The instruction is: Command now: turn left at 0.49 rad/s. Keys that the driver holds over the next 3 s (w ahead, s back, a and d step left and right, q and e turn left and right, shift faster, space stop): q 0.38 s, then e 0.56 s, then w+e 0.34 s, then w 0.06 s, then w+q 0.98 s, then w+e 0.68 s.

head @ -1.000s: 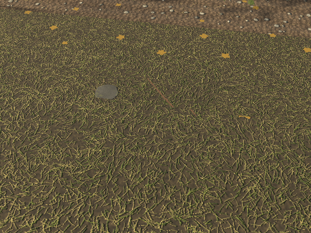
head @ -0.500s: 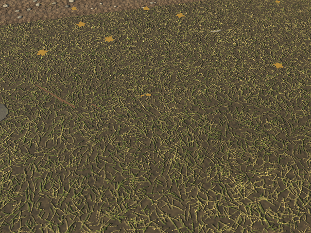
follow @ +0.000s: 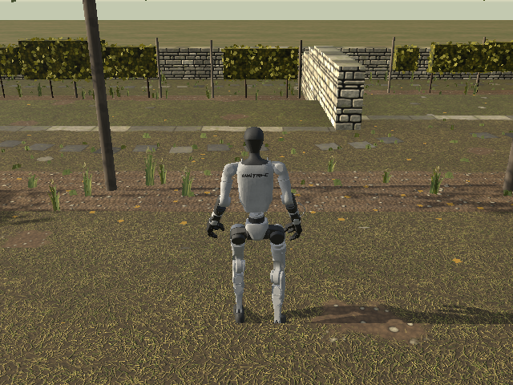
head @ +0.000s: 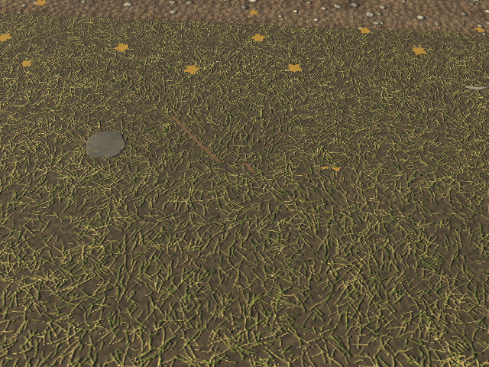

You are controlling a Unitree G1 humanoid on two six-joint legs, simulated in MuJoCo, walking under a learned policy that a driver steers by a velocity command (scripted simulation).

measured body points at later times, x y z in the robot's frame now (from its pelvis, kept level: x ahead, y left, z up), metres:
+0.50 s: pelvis +0.07 +0.05 +0.00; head +0.10 +0.06 +0.45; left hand +0.08 +0.34 -0.12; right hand +0.27 -0.17 -0.09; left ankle +0.05 +0.12 -0.74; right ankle +0.14 -0.11 -0.71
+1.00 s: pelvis +0.12 -0.01 +0.01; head +0.15 +0.00 +0.45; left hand +0.25 +0.28 -0.09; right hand +0.28 -0.30 -0.08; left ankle +0.06 +0.12 -0.68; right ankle +0.14 -0.11 -0.74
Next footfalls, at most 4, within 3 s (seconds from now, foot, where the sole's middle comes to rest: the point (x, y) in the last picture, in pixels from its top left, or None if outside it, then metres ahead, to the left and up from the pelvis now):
0.04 left None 0.09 0.12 -0.78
0.56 right None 0.18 -0.10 -0.78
1.16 left None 0.17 0.11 -0.78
1.60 right None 0.45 -0.17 -0.78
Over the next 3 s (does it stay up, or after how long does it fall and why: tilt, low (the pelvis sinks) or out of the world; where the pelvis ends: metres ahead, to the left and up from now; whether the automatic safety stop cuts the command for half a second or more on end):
stays up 1.21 0.05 -0.17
